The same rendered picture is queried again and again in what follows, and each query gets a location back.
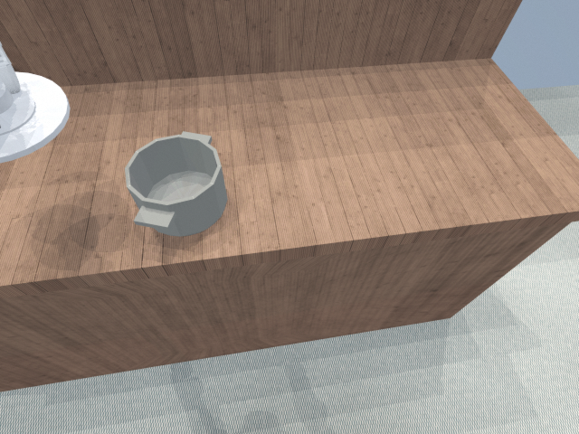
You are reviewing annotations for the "robot left hand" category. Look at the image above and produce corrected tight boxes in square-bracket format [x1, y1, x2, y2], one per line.
[0, 42, 21, 128]

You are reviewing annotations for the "pot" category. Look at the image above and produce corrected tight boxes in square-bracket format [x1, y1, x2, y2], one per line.
[125, 131, 228, 237]

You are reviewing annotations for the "lid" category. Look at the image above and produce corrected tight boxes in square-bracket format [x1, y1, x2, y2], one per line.
[0, 71, 70, 163]

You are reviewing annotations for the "table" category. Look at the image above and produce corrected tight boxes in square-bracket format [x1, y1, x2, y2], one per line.
[0, 0, 579, 392]

